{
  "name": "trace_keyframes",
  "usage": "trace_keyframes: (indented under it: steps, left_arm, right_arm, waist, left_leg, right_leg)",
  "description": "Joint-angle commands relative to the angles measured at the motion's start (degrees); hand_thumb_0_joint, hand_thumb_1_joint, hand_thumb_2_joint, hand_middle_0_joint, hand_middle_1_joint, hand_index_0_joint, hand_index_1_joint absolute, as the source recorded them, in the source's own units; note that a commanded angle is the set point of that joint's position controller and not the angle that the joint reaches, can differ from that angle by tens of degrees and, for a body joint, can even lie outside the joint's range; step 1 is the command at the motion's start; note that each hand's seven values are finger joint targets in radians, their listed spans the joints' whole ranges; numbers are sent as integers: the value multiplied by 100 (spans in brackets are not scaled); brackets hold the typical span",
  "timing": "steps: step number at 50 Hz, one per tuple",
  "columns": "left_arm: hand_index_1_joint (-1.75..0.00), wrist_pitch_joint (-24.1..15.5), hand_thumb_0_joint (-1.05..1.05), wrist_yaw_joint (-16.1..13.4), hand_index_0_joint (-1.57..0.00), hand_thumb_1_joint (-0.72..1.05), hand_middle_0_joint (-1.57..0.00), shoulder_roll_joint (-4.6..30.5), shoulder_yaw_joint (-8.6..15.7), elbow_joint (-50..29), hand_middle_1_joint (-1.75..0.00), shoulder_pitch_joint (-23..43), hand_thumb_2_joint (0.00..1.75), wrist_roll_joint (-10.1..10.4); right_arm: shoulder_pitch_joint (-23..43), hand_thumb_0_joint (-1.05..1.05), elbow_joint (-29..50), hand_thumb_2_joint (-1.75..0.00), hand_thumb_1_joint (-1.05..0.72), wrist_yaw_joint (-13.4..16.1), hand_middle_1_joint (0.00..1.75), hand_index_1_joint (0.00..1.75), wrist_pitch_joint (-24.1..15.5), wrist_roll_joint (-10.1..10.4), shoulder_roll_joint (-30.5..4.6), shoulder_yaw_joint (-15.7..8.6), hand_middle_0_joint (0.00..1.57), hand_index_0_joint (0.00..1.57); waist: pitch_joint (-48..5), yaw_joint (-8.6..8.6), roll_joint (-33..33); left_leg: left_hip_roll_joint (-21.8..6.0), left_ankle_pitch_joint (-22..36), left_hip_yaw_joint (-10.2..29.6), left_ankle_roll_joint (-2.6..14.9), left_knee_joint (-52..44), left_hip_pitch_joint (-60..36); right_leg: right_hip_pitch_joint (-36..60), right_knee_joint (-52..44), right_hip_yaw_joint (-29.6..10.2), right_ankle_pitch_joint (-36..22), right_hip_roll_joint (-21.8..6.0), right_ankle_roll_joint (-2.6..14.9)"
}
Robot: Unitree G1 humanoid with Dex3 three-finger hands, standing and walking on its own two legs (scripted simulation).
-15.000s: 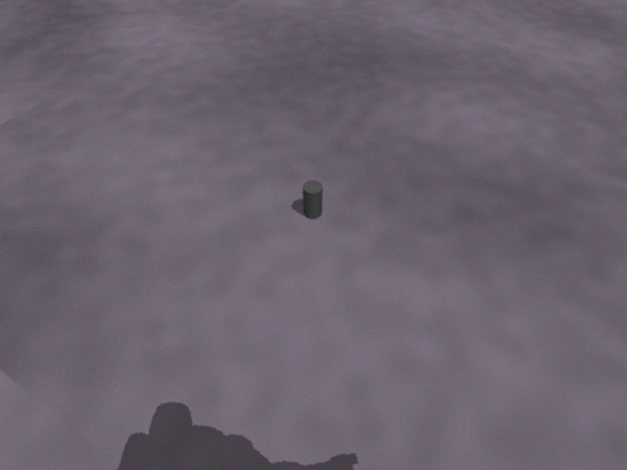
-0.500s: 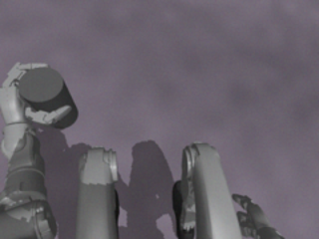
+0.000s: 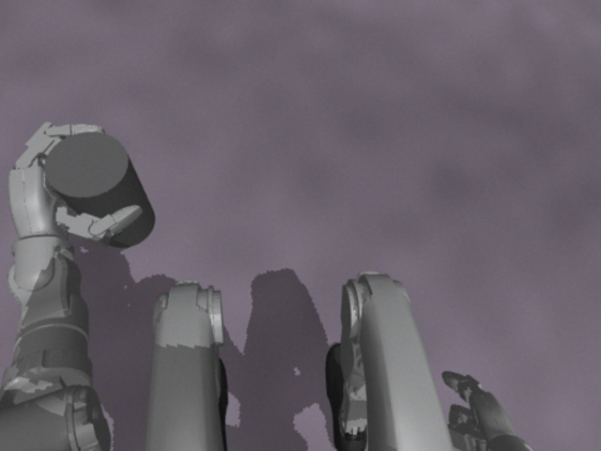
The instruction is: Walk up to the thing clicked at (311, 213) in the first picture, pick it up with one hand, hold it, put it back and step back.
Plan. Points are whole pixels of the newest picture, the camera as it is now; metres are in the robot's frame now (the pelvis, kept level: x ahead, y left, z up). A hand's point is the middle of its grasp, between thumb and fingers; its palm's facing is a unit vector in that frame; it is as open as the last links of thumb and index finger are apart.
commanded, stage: lift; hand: left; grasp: from the side
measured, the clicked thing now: (109, 196) +0.43 +0.24 -0.06
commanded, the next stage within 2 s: hold in 1.96 s
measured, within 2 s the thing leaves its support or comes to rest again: neither
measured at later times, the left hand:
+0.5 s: hand (45, 152) +0.41 +0.23 +0.11, palm faces +0.19 -0.98 -0.06, open 11.4 cm
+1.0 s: hand out of the picture +0.39 +0.22 +0.27, palm faces +0.21 -0.98 -0.05, open 11.4 cm
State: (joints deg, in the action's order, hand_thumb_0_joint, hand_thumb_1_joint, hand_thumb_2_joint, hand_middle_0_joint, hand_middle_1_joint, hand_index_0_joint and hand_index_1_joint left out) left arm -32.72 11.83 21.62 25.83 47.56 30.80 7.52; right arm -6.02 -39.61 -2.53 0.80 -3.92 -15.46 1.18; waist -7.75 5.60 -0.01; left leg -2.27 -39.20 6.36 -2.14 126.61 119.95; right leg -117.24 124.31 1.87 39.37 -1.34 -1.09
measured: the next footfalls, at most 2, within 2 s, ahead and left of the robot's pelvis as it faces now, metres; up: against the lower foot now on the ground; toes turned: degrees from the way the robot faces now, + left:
none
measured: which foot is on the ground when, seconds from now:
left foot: down 0.00-1.00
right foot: down 0.00-1.00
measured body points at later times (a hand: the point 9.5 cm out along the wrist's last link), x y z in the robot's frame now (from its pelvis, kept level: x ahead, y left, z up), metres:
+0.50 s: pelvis +0.02 +0.00 +0.11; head +0.20 +0.03 +0.52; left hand +0.39 +0.28 +0.11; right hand +0.19 -0.25 -0.02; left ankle +0.09 +0.14 -0.36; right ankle +0.09 -0.13 -0.36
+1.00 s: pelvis +0.05 +0.01 +0.25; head +0.16 +0.03 +0.68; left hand +0.38 +0.28 +0.27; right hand +0.22 -0.23 +0.14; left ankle +0.08 +0.14 -0.36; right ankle +0.09 -0.13 -0.36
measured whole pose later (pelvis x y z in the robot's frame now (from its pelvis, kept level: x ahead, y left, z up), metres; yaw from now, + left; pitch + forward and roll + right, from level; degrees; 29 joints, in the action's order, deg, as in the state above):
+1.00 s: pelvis +0.05 +0.01 +0.25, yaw +3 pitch +21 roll -3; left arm -18.3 1.8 13.8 10.9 20.1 8.0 9.3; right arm -10.3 -36.5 2.0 -3.4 0.8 -12.8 0.2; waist -8.7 1.6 -1.2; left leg -3.3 -33.2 3.1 -1.2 78.8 66.8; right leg -63.8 75.6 2.9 32.7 -1.6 -1.4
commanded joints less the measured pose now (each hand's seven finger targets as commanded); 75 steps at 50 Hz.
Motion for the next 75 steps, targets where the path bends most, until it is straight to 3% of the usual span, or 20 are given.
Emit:
trace_keyframes:
  steps: [1, 3, 5, 6, 9, 12, 14, 19, 22, 24, 25, 27, 28, 35, 41, 44, 50, 54, 63, 75]
  left_arm:
    - [-139, -491, 0, -11, -126, 2, -123, 1404, 229, -2076, -140, 1633, 120, 320]
    - [-138, -423, 0, -78, -125, 2, -122, 1509, 264, -2454, -139, 1796, 120, 393]
    - [-138, -337, 0, -67, -124, 3, -121, 1192, -2, -2462, -139, 1704, 121, 419]
    - [-138, -285, 0, -83, -124, 1, -121, 1305, 139, -2477, -139, 1455, 121, 412]
    - [-138, -176, 0, -98, -125, 5, -121, 1069, -95, -2754, -139, 1165, 121, 407]
    - [-138, -62, 0, -202, -125, 3, -121, 1241, -61, -3436, -139, 1349, 122, 469]
    - [-137, 139, 0, -265, -124, 5, -120, 772, -161, -2985, -139, 534, 122, 524]
    - [-133, 311, 0, -463, -120, 6, -117, 1013, -240, -4080, -135, 636, 119, 429]
    - [-132, 489, 0, -628, -118, 7, -114, 628, -452, -4192, -133, 296, 118, 487]
    - [-131, 613, 0, -731, -117, 7, -113, 647, -411, -4116, -132, -40, 118, 466]
    - [-130, 660, 0, -747, -116, 7, -112, 367, -654, -4070, -132, -203, 119, 456]
    - [-131, 664, 0, -864, -117, 5, -114, 642, -517, -4750, -132, -220, 117, 388]
    - [-130, 741, 0, -892, -116, 5, -113, 430, -687, -4521, -131, -555, 117, 372]
    - [-130, 837, 0, -1053, -116, 4, -113, 293, -811, -4802, -131, -799, 117, 416]
    - [-131, 871, 0, -1035, -119, 4, -116, -15, -1201, -4345, -132, -769, 117, 352]
    - [-132, 834, 0, -1003, -120, 4, -117, 77, -1143, -4407, -133, -748, 117, 342]
    - [-132, 834, 0, -975, -122, 5, -119, -156, -1328, -4206, -133, -1025, 118, 333]
    - [-134, 713, 0, -1030, -123, 3, -121, 90, -1078, -4389, -135, -743, 119, 334]
    - [-132, 722, 0, -1025, -119, 4, -117, -293, -1441, -4080, -132, -826, 117, 322]
    - [-132, 690, 0, -1108, -118, 4, -116, -171, -1349, -4188, -132, -667, 120, 266]
  right_arm:
    - [-599, 0, 520, -91, -94, 119, 30, 30, -146, 97, -1143, -457, 20, 20]
    - [-593, 0, 530, -90, -93, 158, 30, 30, -170, 138, -1109, -454, 20, 20]
    - [-574, 0, 526, -90, -93, 172, 30, 30, -206, 156, -1077, -447, 20, 20]
    - [-621, 0, 534, -90, -93, 193, 30, 30, -215, 170, -1099, -495, 20, 20]
    - [-559, 0, 711, -90, -92, 210, 30, 30, -234, 223, -1054, -495, 20, 20]
    - [-591, 0, 728, -90, -92, 256, 30, 30, -251, 281, -1004, -511, 20, 20]
    - [-538, 0, 770, -90, -92, 279, 30, 30, -286, 337, -989, -539, 20, 20]
    - [-522, 0, 852, -90, -91, 363, 30, 30, -308, 408, -895, -566, 20, 20]
    - [-514, 0, 895, -90, -91, 397, 30, 30, -337, 452, -793, -547, 20, 20]
    - [-510, 0, 860, -90, -91, 435, 30, 30, -366, 468, -785, -557, 20, 20]
    - [-461, 0, 920, -90, -91, 437, 30, 30, -375, 483, -780, -548, 20, 20]
    - [-461, 0, 970, -90, -91, 459, 30, 30, -368, 491, -730, -547, 20, 20]
    - [-470, 0, 965, -90, -91, 473, 30, 30, -370, 510, -735, -540, 20, 20]
    - [-553, 0, 884, -90, -91, 553, 30, 30, -495, 519, -601, -459, 20, 20]
    - [-599, 0, 796, -90, -90, 575, 30, 30, -596, 498, -557, -433, 20, 20]
    - [-594, 0, 833, -90, -90, 546, 30, 30, -610, 495, -577, -440, 20, 20]
    - [-719, 0, 810, -90, -91, 487, 30, 30, -600, 476, -544, -416, 20, 20]
    - [-625, 0, 862, -90, -91, 466, 30, 30, -591, 462, -549, -410, 20, 20]
    - [-630, 0, 883, -90, -91, 522, 30, 30, -581, 428, -504, -358, 20, 20]
    - [-627, 0, 811, -90, -91, 578, 30, 30, -563, 390, -423, -340, 20, 20]
  waist:
    - [-4049, -161, -1042]
    - [-4070, -199, -951]
    - [-3895, -104, -1010]
    - [-4045, -195, -899]
    - [-3986, -179, -963]
    - [-4156, -256, -1023]
    - [-3829, -260, -756]
    - [-4128, -382, -819]
    - [-3950, -261, -592]
    - [-3870, -346, -468]
    - [-3777, -295, -444]
    - [-3871, -464, -693]
    - [-3742, -418, -633]
    - [-3297, -378, -526]
    - [-2555, -206, -498]
    - [-2473, -383, -642]
    - [-2420, -376, -532]
    - [-2197, -495, -610]
    - [-1884, -345, -360]
    - [-1612, -402, -277]
  left_leg:
    - [149, 655, -362, 293, -1924, -3030]
    - [145, 594, -398, 320, -1954, -3007]
    - [135, 615, -380, 308, -2061, -3089]
    - [124, 752, -383, 323, -2055, -3217]
    - [128, 795, -329, 309, -2326, -3374]
    - [130, 726, -359, 308, -2550, -3617]
    - [120, 709, -298, 317, -2736, -3722]
    - [116, 1045, -366, 335, -3083, -4264]
    - [112, 1062, -352, 348, -3342, -4402]
    - [100, 1274, -376, 367, -3480, -4601]
    - [104, 1327, -346, 363, -3618, -4783]
    - [115, 1308, -354, 318, -3940, -5157]
    - [83, 1353, -266, 294, -4144, -5453]
    - [94, 1942, -290, 295, -4791, -6147]
    - [84, 1755, -272, 263, -5415, -6586]
    - [85, 1887, -280, 219, -5764, -7066]
    - [77, 2634, -274, 186, -6186, -7700]
    - [82, 2433, -300, 183, -6515, -7858]
    - [114, 2046, -399, 209, -7074, -8196]
    - [143, 2422, -547, 223, -7504, -8620]
  right_leg:
    - [2110, -1624, 227, -818, 155, 343]
    - [2261, -1809, 147, -773, 166, 326]
    - [2272, -1892, 139, -809, 154, 327]
    - [2346, -1963, 114, -917, 162, 324]
    - [2432, -2095, 143, -960, 142, 349]
    - [2787, -2395, 51, -886, 133, 331]
    - [2736, -2573, 100, -870, 142, 314]
    - [3481, -3070, -30, -1191, 118, 293]
    - [3911, -3453, -75, -1245, 123, 242]
    - [4238, -3664, -106, -1442, 128, 218]
    - [4238, -3750, -74, -1497, 130, 233]
    - [4520, -3954, -56, -1448, 130, 253]
    - [4472, -4021, 10, -1474, 134, 260]
    - [5385, -4735, 12, -2098, 164, 219]
    - [5782, -5368, 36, -2004, 165, 215]
    - [6045, -5637, 65, -2050, 155, 232]
    - [6663, -6000, 148, -2650, 159, 231]
    - [6884, -6248, 142, -2477, 159, 228]
    - [7461, -6903, 110, -2306, 164, 181]
    - [8302, -7463, 26, -2754, 144, 123]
